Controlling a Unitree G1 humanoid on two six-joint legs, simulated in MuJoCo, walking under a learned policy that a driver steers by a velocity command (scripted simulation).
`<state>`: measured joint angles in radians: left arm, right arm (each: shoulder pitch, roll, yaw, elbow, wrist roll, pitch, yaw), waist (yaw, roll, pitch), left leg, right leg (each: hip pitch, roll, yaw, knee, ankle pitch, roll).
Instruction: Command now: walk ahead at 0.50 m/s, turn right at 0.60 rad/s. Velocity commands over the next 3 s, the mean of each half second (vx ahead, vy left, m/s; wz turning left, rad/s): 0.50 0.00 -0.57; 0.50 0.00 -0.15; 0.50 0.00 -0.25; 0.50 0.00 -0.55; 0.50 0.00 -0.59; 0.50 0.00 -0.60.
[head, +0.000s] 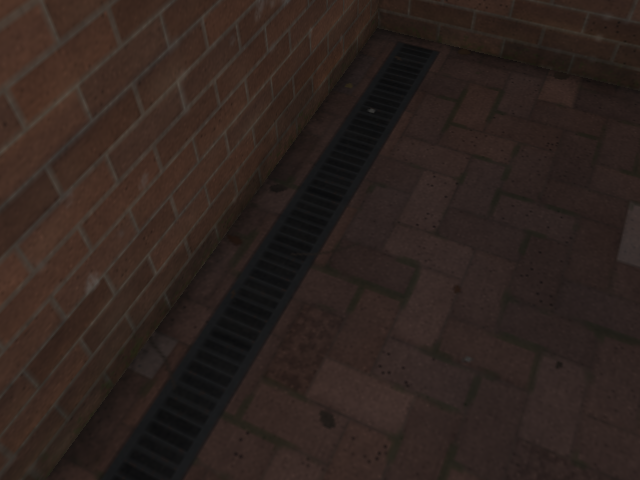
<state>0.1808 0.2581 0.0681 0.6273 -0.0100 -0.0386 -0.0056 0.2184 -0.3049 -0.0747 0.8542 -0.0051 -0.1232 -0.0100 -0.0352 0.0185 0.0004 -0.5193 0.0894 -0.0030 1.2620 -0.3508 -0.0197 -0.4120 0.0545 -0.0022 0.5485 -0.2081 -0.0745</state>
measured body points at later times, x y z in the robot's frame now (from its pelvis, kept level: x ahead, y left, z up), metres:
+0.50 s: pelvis +0.26 +0.02 +0.00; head +0.28 +0.03 +0.45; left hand +0.45 +0.25 -0.10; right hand +0.31 -0.28 -0.09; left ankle +0.32 +0.12 -0.73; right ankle +0.17 -0.09 -0.64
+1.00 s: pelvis +0.47 -0.13 +0.01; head +0.50 -0.15 +0.46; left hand +0.68 +0.08 -0.09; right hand +0.48 -0.43 -0.11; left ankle +0.48 +0.03 -0.64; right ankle +0.47 -0.23 -0.73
